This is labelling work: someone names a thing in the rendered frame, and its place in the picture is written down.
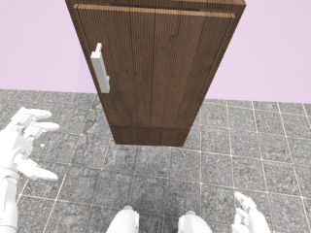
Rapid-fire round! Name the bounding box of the robot right hand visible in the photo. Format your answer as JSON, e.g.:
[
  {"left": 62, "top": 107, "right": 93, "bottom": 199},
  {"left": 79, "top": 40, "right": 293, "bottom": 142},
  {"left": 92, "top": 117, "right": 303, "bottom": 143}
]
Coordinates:
[{"left": 231, "top": 191, "right": 271, "bottom": 233}]

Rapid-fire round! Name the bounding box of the cupboard door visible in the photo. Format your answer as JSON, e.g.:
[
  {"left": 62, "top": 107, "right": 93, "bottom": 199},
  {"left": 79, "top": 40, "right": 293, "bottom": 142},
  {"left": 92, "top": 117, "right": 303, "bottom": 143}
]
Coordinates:
[{"left": 73, "top": 4, "right": 235, "bottom": 129}]

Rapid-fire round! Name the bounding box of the handle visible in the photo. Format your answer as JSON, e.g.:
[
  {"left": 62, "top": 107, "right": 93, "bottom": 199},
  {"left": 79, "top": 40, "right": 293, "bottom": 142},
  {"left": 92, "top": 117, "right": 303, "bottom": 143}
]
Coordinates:
[{"left": 90, "top": 43, "right": 110, "bottom": 93}]

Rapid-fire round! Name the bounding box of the left robot forearm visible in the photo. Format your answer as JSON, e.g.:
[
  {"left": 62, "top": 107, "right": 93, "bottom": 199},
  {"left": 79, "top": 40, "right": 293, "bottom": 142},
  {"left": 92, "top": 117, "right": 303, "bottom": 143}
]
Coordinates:
[{"left": 0, "top": 167, "right": 20, "bottom": 233}]

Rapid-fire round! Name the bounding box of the left robot shin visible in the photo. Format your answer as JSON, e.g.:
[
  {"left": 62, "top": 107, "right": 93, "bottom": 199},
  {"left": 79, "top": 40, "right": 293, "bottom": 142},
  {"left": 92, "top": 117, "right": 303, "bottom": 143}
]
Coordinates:
[{"left": 123, "top": 206, "right": 133, "bottom": 211}]

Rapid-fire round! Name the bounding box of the robot left hand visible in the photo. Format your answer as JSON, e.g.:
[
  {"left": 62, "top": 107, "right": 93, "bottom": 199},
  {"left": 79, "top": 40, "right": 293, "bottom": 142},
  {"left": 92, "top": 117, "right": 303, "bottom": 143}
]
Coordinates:
[{"left": 0, "top": 107, "right": 60, "bottom": 181}]

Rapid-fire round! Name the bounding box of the robot right thigh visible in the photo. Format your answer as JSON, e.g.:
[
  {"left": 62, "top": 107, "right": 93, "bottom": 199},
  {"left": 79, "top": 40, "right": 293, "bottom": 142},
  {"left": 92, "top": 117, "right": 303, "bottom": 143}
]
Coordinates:
[{"left": 178, "top": 215, "right": 213, "bottom": 233}]

